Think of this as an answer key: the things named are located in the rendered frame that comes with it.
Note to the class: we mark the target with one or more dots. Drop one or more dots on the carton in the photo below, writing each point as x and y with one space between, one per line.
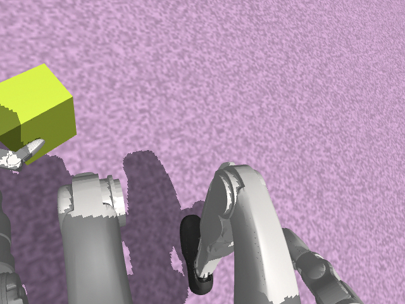
35 105

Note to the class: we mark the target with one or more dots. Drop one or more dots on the right robot foot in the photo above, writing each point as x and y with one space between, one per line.
189 239

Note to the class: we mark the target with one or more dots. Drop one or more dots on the left robot hand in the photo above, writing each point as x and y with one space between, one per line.
11 160

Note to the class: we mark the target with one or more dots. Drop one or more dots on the right robot arm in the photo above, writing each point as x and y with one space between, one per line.
323 281

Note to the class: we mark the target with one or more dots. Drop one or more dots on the left robot arm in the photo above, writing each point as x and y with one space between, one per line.
11 290

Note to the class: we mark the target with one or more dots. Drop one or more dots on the right robot hand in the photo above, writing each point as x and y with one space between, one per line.
295 245

